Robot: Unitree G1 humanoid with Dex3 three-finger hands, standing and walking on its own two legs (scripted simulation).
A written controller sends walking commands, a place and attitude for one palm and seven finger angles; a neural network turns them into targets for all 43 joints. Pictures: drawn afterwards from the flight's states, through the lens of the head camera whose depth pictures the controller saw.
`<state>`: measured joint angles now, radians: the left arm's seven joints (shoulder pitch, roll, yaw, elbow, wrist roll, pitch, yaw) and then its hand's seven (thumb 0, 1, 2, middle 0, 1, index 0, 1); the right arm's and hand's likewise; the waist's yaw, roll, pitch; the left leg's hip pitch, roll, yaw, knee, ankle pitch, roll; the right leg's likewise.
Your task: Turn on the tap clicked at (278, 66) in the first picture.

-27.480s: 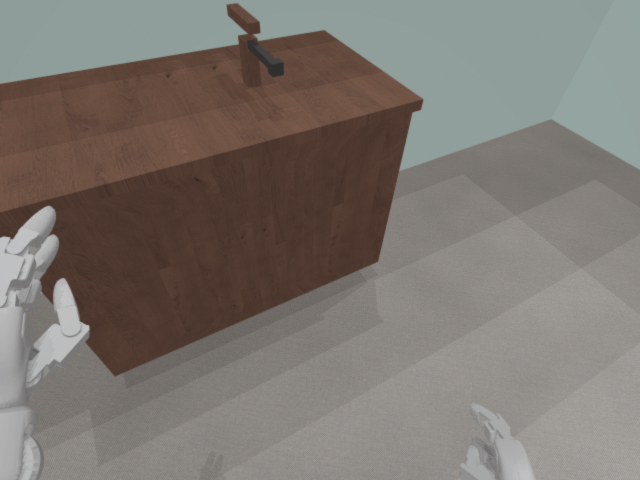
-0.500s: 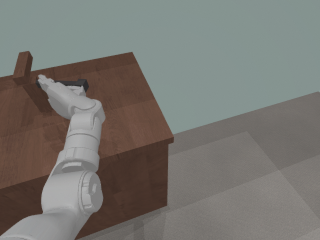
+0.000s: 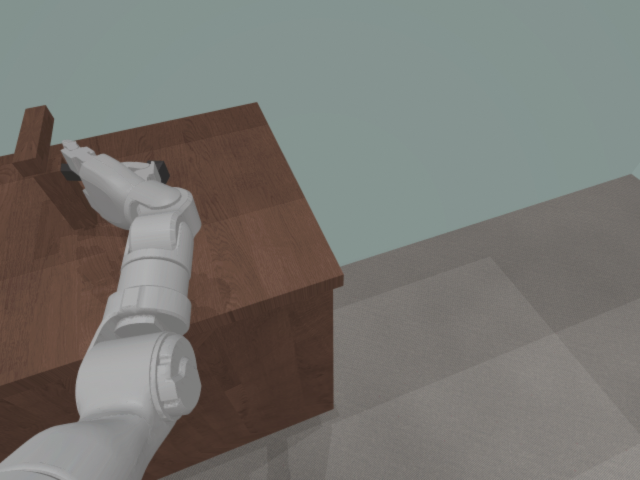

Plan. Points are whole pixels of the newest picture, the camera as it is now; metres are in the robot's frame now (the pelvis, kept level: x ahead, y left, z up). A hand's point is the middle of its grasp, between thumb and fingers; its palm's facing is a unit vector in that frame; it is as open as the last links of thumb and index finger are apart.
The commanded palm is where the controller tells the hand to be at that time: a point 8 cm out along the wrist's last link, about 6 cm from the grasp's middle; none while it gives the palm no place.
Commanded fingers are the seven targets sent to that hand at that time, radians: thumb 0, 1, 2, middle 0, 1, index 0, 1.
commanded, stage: lift the hand up off the lever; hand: left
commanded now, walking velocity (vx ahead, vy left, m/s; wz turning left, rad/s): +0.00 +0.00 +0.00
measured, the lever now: (155, 174) +0.51 +0.23 +0.11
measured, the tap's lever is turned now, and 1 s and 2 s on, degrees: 66 66 66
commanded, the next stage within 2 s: draw the hand back beside the body in 0.46 s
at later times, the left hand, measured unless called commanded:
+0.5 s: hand (155, 167) +0.46 +0.20 +0.17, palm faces +0.79 -0.60 -0.11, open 7.8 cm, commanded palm +0.41 +0.22 +0.18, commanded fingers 0.00 0.90 0.90 -0.15 -0.15 -0.15 -0.15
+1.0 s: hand (110, 238) +0.34 +0.22 +0.17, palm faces +0.36 -0.90 -0.23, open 7.7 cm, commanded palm +0.31 +0.24 +0.18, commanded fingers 0.00 0.90 0.90 -0.17 -0.22 -0.17 -0.22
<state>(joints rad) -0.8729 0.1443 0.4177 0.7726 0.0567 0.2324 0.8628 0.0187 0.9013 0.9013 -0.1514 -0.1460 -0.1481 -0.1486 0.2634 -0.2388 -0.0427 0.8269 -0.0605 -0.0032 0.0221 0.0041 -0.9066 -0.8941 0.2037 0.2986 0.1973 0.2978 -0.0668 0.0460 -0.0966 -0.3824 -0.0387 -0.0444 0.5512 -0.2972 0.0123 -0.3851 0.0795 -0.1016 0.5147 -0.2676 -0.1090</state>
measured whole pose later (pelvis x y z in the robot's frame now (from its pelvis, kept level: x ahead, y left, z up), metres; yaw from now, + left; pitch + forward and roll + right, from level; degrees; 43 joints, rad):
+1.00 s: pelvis -0.01 +0.00 +0.01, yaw -3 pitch -3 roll +1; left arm -0.19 0.33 0.21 0.17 -0.10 0.02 0.18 0.02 0.90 0.90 -0.17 -0.19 -0.16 -0.19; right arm 0.19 -0.28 -0.03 0.71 0.03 0.02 -0.05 0.01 -0.91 -0.89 0.20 0.30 0.20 0.30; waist 0.02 0.07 0.02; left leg -0.10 -0.02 0.00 0.40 -0.25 0.01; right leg -0.12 0.10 -0.05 0.37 -0.20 -0.11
